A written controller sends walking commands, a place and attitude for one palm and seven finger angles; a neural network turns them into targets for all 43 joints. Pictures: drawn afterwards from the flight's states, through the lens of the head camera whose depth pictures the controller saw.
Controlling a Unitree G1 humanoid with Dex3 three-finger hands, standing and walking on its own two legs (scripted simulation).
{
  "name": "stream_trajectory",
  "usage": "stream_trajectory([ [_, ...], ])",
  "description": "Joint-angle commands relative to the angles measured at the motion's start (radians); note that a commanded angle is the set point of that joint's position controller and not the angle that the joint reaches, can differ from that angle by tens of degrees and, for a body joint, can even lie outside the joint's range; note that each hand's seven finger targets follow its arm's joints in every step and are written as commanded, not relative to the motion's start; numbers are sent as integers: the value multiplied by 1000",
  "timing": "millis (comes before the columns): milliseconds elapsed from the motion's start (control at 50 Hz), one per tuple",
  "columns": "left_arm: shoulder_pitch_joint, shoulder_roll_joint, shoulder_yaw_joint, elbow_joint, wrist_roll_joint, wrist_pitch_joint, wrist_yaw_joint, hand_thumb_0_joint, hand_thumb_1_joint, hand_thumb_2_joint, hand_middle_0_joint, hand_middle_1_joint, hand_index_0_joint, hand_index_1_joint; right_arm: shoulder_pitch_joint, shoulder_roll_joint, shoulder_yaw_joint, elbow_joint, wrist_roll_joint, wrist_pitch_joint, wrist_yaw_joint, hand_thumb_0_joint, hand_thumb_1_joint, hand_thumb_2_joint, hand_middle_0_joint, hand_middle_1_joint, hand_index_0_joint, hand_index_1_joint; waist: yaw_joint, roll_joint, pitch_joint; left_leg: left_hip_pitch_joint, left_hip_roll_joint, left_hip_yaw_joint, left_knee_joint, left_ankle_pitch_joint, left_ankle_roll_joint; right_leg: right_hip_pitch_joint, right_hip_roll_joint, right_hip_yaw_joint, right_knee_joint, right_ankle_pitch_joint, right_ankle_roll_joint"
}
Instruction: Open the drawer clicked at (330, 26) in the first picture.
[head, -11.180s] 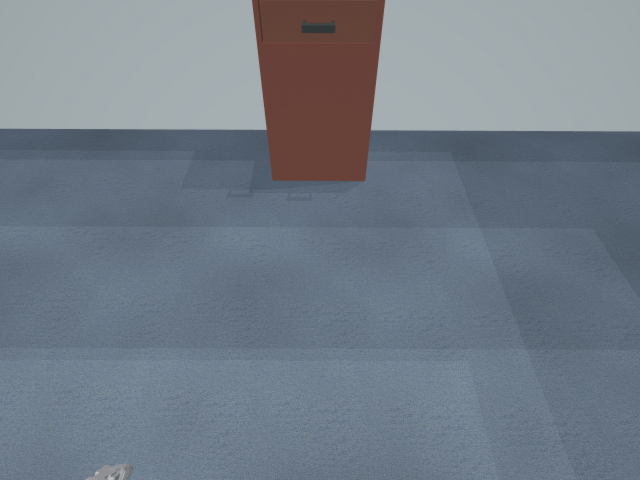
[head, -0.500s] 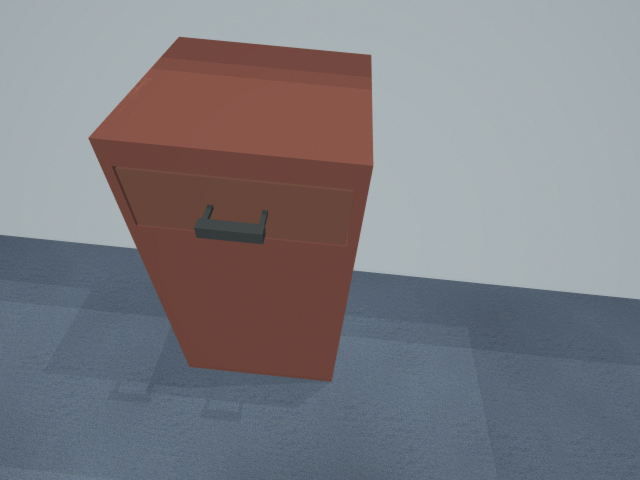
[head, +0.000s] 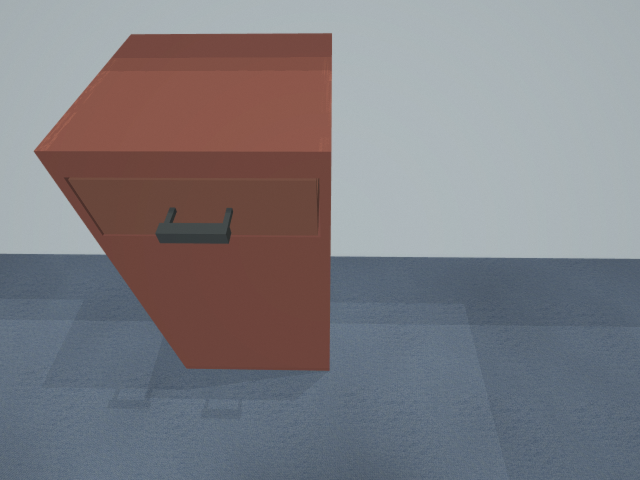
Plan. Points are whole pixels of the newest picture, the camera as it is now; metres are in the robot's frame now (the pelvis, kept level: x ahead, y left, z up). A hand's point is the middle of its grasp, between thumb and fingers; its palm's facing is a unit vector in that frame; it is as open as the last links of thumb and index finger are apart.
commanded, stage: come to a stop and stand still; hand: left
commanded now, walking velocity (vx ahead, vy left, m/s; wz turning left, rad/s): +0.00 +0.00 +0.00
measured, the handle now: (197, 223) +0.53 +0.23 -0.02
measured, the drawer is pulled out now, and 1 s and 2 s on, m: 0.00 0.00 0.00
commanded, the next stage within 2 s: look again from close up in 0.52 s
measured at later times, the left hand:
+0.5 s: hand out of the picture -0.02 +0.13 -0.16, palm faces +0.06 -0.98 -0.21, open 7.3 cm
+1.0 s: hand out of the picture -0.02 +0.13 -0.16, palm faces +0.08 -0.98 -0.18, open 7.3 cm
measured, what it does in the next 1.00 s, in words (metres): stands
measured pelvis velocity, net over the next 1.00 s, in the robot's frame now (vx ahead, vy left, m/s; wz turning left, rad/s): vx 0.00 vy -0.03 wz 0.03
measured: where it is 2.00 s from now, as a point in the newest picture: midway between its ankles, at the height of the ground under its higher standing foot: outside the picture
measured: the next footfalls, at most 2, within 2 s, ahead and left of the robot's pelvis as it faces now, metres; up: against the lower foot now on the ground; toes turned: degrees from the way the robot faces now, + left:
none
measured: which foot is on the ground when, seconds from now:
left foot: down 0.00-1.00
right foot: down 0.00-1.00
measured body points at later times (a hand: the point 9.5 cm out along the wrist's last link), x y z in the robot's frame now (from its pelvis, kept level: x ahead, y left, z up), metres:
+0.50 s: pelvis -0.01 -0.04 +0.01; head +0.00 -0.06 +0.46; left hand -0.02 +0.18 -0.14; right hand -0.03 -0.26 -0.16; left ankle -0.05 +0.11 -0.73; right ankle -0.01 -0.11 -0.73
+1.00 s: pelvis +0.00 -0.03 +0.01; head +0.01 -0.04 +0.46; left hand -0.02 +0.18 -0.15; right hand -0.02 -0.23 -0.16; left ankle -0.05 +0.11 -0.73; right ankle -0.01 -0.11 -0.73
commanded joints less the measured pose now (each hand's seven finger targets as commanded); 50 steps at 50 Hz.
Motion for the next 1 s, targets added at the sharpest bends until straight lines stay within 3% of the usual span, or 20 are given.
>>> stream_trajectory([
  [0,67,98,8,-25,0,-14,4,0,900,900,-200,-300,-200,-300,68,-76,2,-30,0,-7,-8,0,-900,-900,200,300,200,300,15,-33,7,-19,96,-90,-104,376,21,63,-93,77,-108,437,-49],
  [80,54,111,9,-24,1,-9,-3,0,900,900,-200,-300,-200,-300,50,-80,11,-24,-4,1,-3,0,-900,-900,200,300,200,300,17,-49,65,-42,74,-80,-148,160,14,31,-99,116,-201,232,-55],
  [120,54,114,9,-21,1,-11,-6,0,900,900,-200,-300,-200,-300,61,-80,14,-13,-5,0,0,0,-900,-900,200,300,200,300,15,-55,58,-29,69,-80,-163,137,14,29,-94,121,-231,162,-55],
  [220,62,120,10,-6,0,-17,-11,0,900,900,-200,-300,-200,-300,69,-85,22,11,-6,1,3,0,-900,-900,200,300,200,300,19,-54,56,-17,63,-72,-172,126,9,34,-98,130,-274,119,-57],
  [480,132,100,8,67,-3,-28,-11,0,900,900,-200,-300,-200,-300,115,-60,31,86,-1,-5,-5,0,-900,-900,200,300,200,300,28,-47,16,-13,70,-63,-174,177,-3,110,-106,111,-276,265,-58],
  [600,149,79,5,86,-1,-24,-10,0,900,900,-200,-300,-200,-300,137,-40,34,104,0,-6,-8,0,-900,-900,200,300,200,300,31,-36,51,-27,73,-68,-192,162,-1,86,-94,101,-281,188,-57],
  [720,163,61,6,93,0,-22,-9,0,900,900,-200,-300,-200,-300,150,-28,35,109,-1,-11,-12,0,-900,-900,200,300,200,300,36,3,53,-36,82,-73,-194,192,2,89,-86,83,-254,215,-57],
  [760,171,57,5,97,-1,-23,-10,0,900,900,-200,-300,-200,-300,148,-28,34,106,-1,-12,-13,0,-900,-900,200,300,200,300,38,-26,45,-34,80,-74,-188,204,4,97,-88,84,-249,243,-56],
  [980,179,47,7,97,2,-21,-8,0,900,900,-200,-300,-200,-300,143,-24,30,108,-1,-16,-18,0,-900,-900,200,300,200,300,41,-15,41,-21,86,-80,-189,254,8,108,-89,65,-216,323,-55],
])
